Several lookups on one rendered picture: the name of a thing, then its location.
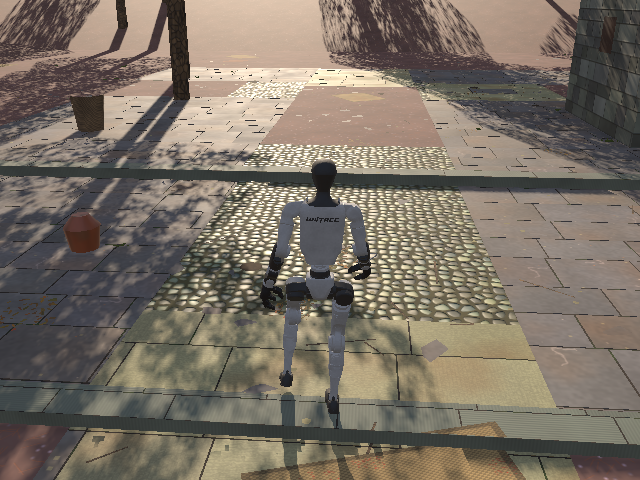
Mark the right robot upper arm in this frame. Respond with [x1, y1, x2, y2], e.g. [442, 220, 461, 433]
[343, 202, 368, 257]

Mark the left robot foot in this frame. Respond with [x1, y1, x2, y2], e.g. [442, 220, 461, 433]
[279, 370, 293, 387]

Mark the robot left hand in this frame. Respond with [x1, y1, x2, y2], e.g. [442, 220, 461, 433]
[260, 284, 284, 310]

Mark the right robot forearm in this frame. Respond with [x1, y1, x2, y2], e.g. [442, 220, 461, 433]
[357, 241, 371, 270]

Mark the right robot foot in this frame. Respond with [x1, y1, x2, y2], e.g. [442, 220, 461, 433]
[325, 388, 339, 414]

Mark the left robot upper arm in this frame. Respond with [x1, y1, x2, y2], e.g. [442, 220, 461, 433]
[275, 201, 302, 258]

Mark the robot foot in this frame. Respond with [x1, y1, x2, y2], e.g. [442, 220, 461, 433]
[325, 388, 339, 414]
[279, 370, 293, 387]

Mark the robot right hand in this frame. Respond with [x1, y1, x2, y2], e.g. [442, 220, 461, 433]
[348, 263, 371, 280]

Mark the left robot forearm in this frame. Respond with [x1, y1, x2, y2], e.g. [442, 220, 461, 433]
[263, 242, 284, 288]

